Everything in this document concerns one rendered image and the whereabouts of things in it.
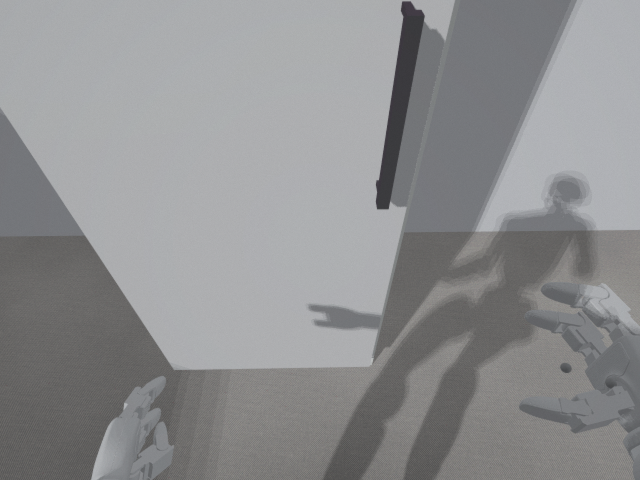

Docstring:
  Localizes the robot left hand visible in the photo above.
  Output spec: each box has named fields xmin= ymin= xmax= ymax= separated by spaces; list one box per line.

xmin=91 ymin=376 xmax=174 ymax=480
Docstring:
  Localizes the robot right hand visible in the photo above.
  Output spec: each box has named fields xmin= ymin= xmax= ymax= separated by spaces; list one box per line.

xmin=519 ymin=282 xmax=640 ymax=434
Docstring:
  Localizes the fridge door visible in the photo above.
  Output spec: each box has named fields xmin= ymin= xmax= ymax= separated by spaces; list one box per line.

xmin=0 ymin=0 xmax=455 ymax=370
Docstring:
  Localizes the handle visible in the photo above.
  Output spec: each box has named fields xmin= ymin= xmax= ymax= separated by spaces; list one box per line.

xmin=376 ymin=1 xmax=425 ymax=209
